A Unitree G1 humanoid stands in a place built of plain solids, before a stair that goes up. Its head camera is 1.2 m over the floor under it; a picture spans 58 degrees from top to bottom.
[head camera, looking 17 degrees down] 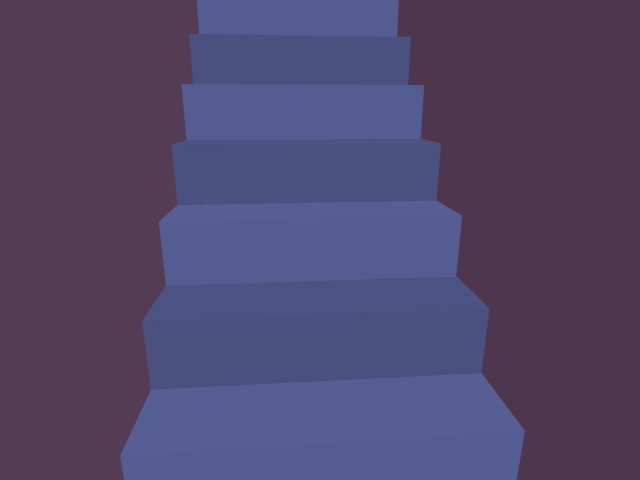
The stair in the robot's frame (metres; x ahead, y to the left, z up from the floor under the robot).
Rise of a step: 0.22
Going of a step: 0.25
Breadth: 0.98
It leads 5 degrees to the left of straight ahead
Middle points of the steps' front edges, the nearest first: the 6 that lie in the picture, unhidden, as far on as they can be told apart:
0.85 -0.02 0.43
1.10 0.00 0.65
1.35 0.02 0.86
1.60 0.04 1.08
1.84 0.06 1.29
2.09 0.08 1.51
